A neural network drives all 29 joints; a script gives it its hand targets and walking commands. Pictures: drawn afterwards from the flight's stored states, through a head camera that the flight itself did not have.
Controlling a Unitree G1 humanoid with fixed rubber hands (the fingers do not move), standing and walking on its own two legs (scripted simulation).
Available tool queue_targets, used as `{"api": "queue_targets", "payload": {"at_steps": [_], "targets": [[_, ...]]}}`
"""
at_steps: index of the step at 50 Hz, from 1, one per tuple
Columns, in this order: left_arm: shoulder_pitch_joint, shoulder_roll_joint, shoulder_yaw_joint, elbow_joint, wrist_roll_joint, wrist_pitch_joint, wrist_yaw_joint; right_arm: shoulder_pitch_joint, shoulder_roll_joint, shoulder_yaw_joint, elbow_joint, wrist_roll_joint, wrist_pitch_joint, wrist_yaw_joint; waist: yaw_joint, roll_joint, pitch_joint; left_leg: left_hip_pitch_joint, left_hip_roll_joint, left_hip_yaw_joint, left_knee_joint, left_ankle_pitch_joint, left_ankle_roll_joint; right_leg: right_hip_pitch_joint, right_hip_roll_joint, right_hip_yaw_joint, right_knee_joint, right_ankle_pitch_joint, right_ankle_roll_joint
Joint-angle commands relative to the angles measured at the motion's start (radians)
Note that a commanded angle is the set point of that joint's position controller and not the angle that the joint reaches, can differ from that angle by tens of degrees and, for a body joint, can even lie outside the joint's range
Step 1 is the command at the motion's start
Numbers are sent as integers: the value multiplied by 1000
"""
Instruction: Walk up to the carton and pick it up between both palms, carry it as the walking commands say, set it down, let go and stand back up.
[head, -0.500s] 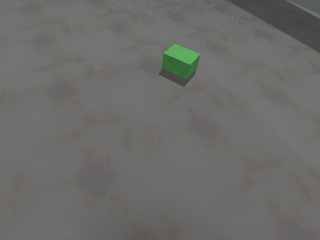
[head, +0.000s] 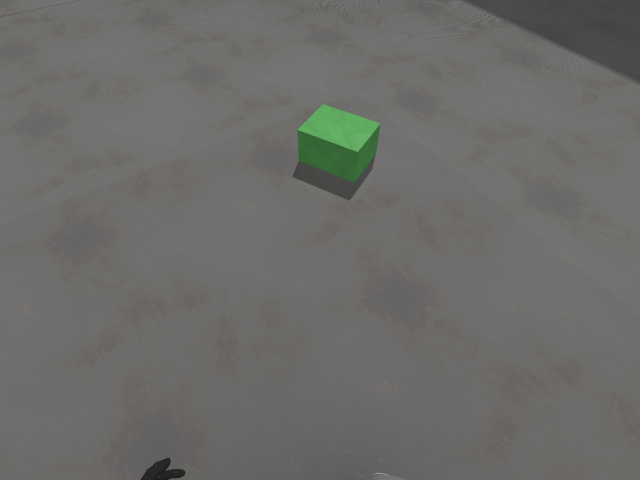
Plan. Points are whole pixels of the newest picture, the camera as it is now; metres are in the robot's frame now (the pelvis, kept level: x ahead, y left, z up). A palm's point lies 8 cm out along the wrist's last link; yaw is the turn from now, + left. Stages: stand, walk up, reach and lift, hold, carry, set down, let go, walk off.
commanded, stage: walk up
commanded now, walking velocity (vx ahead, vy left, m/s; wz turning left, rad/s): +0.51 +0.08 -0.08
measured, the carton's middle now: (338, 142) +1.54 -0.16 -0.67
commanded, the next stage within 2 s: none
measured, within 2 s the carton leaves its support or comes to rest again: neither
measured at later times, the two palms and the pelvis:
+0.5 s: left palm out of the picture +0.17 +0.28 -0.14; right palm (422, 317) +0.37 -0.18 -0.10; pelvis +0.25 +0.05 +0.01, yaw -2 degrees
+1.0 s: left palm (216, 207) +0.64 +0.19 -0.12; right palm (462, 318) +0.38 -0.26 -0.13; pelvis +0.49 -0.04 +0.00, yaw +0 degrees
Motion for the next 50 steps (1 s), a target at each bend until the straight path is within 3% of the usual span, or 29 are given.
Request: {"api": "queue_targets", "payload": {"at_steps": [1,4,9,13,16,18,19,20,21,22,23,24,25,27,28,31,34,37,42,44,45,46,47,48,49,50], "targets": [[166,80,21,8,-15,-14,12,36,-9,-5,-43,-9,-5,13,58,-128,-45,-249,62,-45,85,122,13,224,-283,373,-363,82,-66],[233,89,12,30,-7,-31,16,9,-7,-10,-58,-10,42,30,29,-150,-12,-217,40,-22,-2,201,-3,162,-254,256,-399,112,-36],[350,92,-3,42,-13,-30,31,-239,-44,-13,-142,-13,58,60,72,-176,56,-338,17,15,-209,356,-40,249,-242,193,-452,76,-32],[370,92,-3,58,-21,-30,32,-406,-36,-1,-196,-6,49,72,82,-225,72,-188,-27,74,-440,384,-33,238,-175,89,-473,48,-48],[424,119,7,79,-12,-23,34,-457,-56,-8,-205,-7,40,58,105,-158,87,-159,-40,92,-519,291,-11,312,-214,128,-441,131,-69],[434,131,14,98,-9,-11,40,-416,-68,-14,-198,-12,19,46,87,-162,61,-110,-53,91,-582,211,1,366,-216,142,-350,246,-58],[434,140,18,107,-11,-2,42,-342,-78,-18,-180,-17,6,38,51,-152,17,-3,-72,112,-646,217,8,364,-196,113,-245,317,-45],[442,129,17,112,-11,5,42,-209,-115,-33,-134,-20,-6,28,1,-103,-71,197,-82,127,-651,224,20,304,-149,67,-59,354,-33],[430,111,18,94,-13,11,41,-15,-211,-59,-101,-31,-14,13,-80,6,-188,436,105,-82,-667,130,51,112,-106,25,227,105,-3],[462,48,16,66,-7,13,31,137,-363,-94,-55,-24,2,-2,-97,224,-267,620,434,-590,-792,121,134,-185,44,46,490,-369,37],[406,83,30,67,2,13,24,112,-350,-82,-33,4,13,-3,-63,178,-233,496,416,-644,-872,62,154,-207,-19,187,643,-304,37],[336,82,24,50,-9,11,15,-8,-260,-53,-50,3,8,0,-27,129,-121,356,358,-510,-873,54,144,-231,-61,205,664,-205,33],[307,58,20,55,-15,10,10,-84,-192,-33,-60,-5,0,6,7,81,-54,273,297,-376,-884,136,132,-220,-93,202,636,-112,33],[311,28,21,63,-8,27,1,-142,-100,-7,-63,-12,-18,10,55,122,-22,158,191,-188,-924,243,89,-143,-117,169,583,-1,42],[317,25,22,67,2,39,-5,-102,-104,-5,-49,-11,-27,10,55,112,-32,165,182,-151,-913,341,90,-133,-103,147,581,17,51],[233,31,23,31,4,70,-17,6,-120,-2,-21,-9,-39,8,52,88,-11,185,181,-88,-895,488,87,-201,-95,112,529,33,80],[93,28,11,-24,-1,78,-38,60,-134,-1,-15,-10,-38,4,28,129,29,186,174,-52,-933,430,81,-232,-97,87,381,106,95],[-46,37,3,-66,-7,75,-51,102,-137,-2,-10,-7,-35,0,-3,121,72,207,176,-40,-960,392,85,-229,-86,64,204,154,102],[-144,70,4,-101,-15,60,-51,122,-187,-27,1,-9,-26,-6,-19,144,67,239,211,-4,-951,409,90,-81,-62,45,-5,103,86],[-86,87,12,-83,-8,50,-38,108,-186,-29,7,-12,-18,-4,3,148,43,249,202,35,-859,528,76,31,-32,16,-64,32,67],[17,100,20,-46,-4,37,-29,102,-163,-23,11,-7,-14,-1,51,124,-12,220,162,78,-726,549,56,189,-6,-8,-116,39,52],[174,133,32,16,3,15,-11,103,-120,-9,8,2,-11,9,119,72,-130,123,77,126,-515,437,29,442,-11,-6,-109,25,34],[338,235,54,44,9,1,2,110,-87,-5,-24,-5,-10,10,177,-94,-264,-89,29,117,-213,85,6,665,-243,256,-112,-56,-9],[426,336,69,74,9,11,13,78,-35,0,-71,-6,-14,8,187,-291,-325,-338,-62,51,43,-199,2,760,-433,620,-277,-62,-84],[371,310,62,71,1,15,17,36,-61,-9,-80,-7,-13,6,170,-251,-273,-409,-12,-31,155,-123,19,655,-443,631,-318,-80,-110],[272,228,39,48,-7,8,16,-17,-71,-9,-84,-3,-18,10,141,-190,-168,-421,28,-36,158,-26,33,513,-385,532,-329,-108,-102]]}}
